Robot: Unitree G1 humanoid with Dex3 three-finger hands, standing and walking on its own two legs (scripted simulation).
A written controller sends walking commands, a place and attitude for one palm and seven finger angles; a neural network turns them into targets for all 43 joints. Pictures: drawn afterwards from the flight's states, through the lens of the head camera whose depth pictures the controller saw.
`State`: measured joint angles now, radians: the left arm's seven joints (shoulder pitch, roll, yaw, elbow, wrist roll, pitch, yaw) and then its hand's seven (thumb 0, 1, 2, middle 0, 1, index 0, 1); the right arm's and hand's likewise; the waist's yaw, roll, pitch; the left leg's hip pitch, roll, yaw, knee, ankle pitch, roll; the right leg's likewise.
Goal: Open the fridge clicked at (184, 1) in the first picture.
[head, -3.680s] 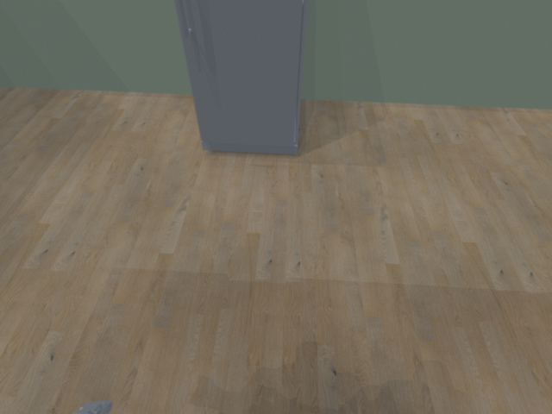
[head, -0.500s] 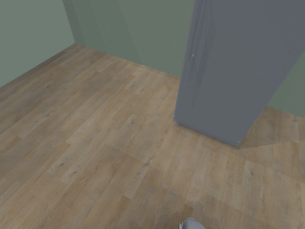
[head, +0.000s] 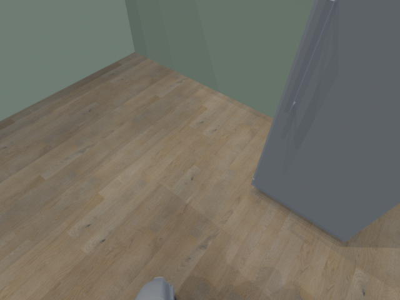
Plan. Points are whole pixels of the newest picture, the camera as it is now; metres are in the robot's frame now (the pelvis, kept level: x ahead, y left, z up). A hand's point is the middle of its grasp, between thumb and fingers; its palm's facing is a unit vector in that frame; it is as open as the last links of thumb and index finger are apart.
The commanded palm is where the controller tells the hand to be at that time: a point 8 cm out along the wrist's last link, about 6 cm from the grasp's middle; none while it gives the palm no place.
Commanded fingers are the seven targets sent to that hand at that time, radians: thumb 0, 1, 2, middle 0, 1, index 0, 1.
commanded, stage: turn to face it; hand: left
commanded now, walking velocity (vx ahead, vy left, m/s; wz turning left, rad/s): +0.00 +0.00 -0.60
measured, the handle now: (307, 63) +0.76 -0.28 +0.09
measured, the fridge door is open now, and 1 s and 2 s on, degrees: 0 0 0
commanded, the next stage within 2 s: take the last steps up to it in 0.98 s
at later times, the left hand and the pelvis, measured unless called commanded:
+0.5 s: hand (123, 290) +0.17 +0.19 -0.17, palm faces -0.17 -0.94 -0.28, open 7.4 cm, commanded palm none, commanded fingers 0.00 0.90 0.90 -0.20 -0.30 -0.20 -0.30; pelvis +0.06 +0.00 -0.02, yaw -15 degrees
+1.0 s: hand (141, 260) +0.23 +0.16 -0.17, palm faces -0.42 -0.88 -0.20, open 7.4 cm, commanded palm none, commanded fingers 0.00 0.90 0.90 -0.20 -0.30 -0.20 -0.30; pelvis +0.06 +0.03 +0.00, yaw -28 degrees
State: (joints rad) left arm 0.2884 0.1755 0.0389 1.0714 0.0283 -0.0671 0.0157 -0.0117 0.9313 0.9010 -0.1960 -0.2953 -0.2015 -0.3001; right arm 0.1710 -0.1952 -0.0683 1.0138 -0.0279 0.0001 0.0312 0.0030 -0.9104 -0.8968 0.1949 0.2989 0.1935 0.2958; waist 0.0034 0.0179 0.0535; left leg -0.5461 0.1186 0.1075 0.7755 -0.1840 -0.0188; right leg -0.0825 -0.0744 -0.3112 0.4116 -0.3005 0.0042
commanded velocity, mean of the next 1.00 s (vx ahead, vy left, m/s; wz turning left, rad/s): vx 0.00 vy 0.00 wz -0.46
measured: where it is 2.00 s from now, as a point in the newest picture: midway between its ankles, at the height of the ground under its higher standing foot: (223, 297)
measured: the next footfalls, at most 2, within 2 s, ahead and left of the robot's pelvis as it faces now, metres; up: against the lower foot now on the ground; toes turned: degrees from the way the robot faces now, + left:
left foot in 0.08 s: +0.17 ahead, +0.12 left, +0.00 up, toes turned +8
right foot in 0.50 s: +0.10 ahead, -0.12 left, +0.00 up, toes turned -23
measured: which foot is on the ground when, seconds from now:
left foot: up 0.00-0.06, down 0.08-0.48, up 0.50-0.90, down 0.92-1.00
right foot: down 0.00-0.08, up 0.10-0.48, down 0.50-0.92, up 0.94-1.00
